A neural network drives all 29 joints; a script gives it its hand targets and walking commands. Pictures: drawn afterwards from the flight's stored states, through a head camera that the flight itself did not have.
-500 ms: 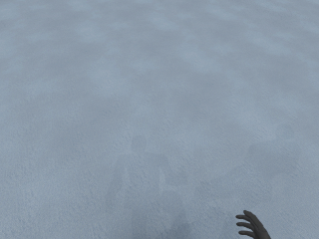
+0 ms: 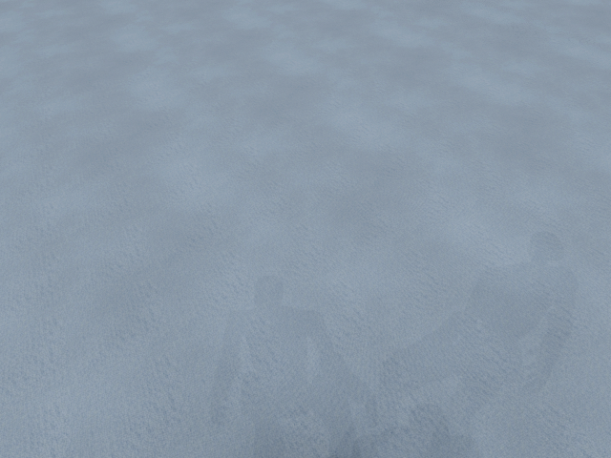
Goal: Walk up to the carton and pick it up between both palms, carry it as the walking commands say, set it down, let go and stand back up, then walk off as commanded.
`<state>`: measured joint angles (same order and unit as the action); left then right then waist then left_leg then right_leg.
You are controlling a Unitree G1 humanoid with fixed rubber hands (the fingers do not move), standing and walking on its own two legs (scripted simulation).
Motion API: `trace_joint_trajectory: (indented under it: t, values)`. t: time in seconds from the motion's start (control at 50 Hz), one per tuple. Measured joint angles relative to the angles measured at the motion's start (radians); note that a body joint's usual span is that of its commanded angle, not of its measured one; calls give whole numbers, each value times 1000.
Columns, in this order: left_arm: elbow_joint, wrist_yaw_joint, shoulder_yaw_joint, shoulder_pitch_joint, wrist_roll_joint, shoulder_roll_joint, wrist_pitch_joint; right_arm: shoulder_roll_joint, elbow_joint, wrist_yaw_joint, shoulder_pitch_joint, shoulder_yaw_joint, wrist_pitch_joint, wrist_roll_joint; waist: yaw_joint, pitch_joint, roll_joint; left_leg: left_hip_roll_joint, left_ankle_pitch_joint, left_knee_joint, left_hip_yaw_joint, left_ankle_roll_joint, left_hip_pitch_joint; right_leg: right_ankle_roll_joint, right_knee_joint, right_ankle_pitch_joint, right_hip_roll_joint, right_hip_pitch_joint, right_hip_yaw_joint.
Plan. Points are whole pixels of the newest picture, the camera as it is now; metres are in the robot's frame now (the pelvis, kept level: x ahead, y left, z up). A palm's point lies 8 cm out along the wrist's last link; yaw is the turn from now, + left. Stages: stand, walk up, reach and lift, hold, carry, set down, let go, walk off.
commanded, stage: stand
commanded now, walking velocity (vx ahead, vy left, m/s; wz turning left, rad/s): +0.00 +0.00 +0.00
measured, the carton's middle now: out of the picture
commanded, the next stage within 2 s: walk off in 0.10 s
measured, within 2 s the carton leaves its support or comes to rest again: neither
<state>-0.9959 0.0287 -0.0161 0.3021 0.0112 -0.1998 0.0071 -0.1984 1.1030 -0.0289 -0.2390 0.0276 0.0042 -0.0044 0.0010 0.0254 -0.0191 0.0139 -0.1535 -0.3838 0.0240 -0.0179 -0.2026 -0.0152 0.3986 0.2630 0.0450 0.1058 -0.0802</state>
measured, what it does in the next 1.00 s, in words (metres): walks ahead: right foot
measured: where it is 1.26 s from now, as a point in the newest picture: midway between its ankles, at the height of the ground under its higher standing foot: (316, 444)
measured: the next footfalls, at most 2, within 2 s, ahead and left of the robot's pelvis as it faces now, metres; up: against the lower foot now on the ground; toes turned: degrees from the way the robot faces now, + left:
right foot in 0.98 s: +0.39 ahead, -0.09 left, +0.00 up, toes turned -9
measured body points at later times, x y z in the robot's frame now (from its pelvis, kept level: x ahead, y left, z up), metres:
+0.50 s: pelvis +0.04 +0.01 -0.01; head +0.02 +0.02 +0.44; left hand -0.03 +0.23 -0.17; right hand +0.03 -0.23 -0.16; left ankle +0.04 +0.11 -0.73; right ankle -0.03 -0.12 -0.74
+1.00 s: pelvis +0.24 +0.00 -0.02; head +0.28 +0.00 +0.42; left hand +0.40 +0.21 -0.16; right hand +0.10 -0.19 -0.16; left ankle +0.06 +0.11 -0.72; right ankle +0.35 -0.08 -0.75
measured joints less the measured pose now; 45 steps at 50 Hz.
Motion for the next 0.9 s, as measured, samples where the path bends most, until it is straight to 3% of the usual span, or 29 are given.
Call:
trace_joint_trajectory:
  t: [0.32, 0.42, 0.48, 0.52, 0.56, 0.62, 0.66, 0.7, 0.78, 0.9]
  values:
    - [-75, 7, 9, 33, 4, 42, -8, 43, 67, -7, -13, -11, -2, -3, -2, -9, 6, -12, -7, -3, -5, 12, 2, 10, -8, 3, -12, -7, -4]
    - [-87, 3, -9, 83, 11, 36, 5, 44, 67, 6, -56, -1, -10, -21, -10, -42, 0, -22, -197, -162, 21, 20, -53, 17, 43, 82, -10, 2, -4]
    - [-105, 0, -23, 122, 13, 26, 2, 44, 48, 25, -72, 6, 4, -30, -18, -53, -14, -38, -247, -269, 62, 23, -91, 14, 33, 63, 2, -11, -3]
    - [-118, -5, -30, 144, 12, 19, -2, 43, 31, 35, -73, 10, 24, -28, -21, -53, -24, -43, -242, -226, 82, 19, -76, 1, 41, 84, 13, -22, 1]
    - [-125, -11, -36, 158, 11, 14, -9, 43, 17, 33, -73, 16, 47, -26, -16, -42, -35, -32, -166, -151, 98, 10, -40, 1, 103, 138, 32, -12, 9]
    - [-112, -26, -39, 132, 22, 16, -16, 46, 11, 21, -99, 28, 69, -21, 5, -32, -32, -22, -156, -156, 120, -27, -19, 30, 424, 225, 40, 123, 13]
    - [-83, -41, -43, 77, 21, 11, -28, 50, 21, 17, -142, 27, 73, -23, 18, -27, -20, -19, -163, -103, 120, -34, 23, 43, 593, 168, 40, 228, 12]
    - [-51, -52, -50, 9, 21, 5, -39, 56, 37, 13, -187, 22, 78, -22, 28, -24, -11, -14, -142, -25, 118, -29, 77, 38, 648, 94, 50, 311, 10]
    - [0, -63, -58, -120, 18, -4, -36, 75, 64, 4, -261, 6, 92, -21, 44, -20, -1, -12, -123, 101, 111, -25, 177, 7, 593, -21, 69, 432, 3]
    - [48, -48, -38, -267, 6, 12, -31, 103, 85, 6, -288, -15, 98, -20, 69, 25, -2, -32, -188, 129, 107, 7, 273, -1, 282, -118, 33, 450, -43]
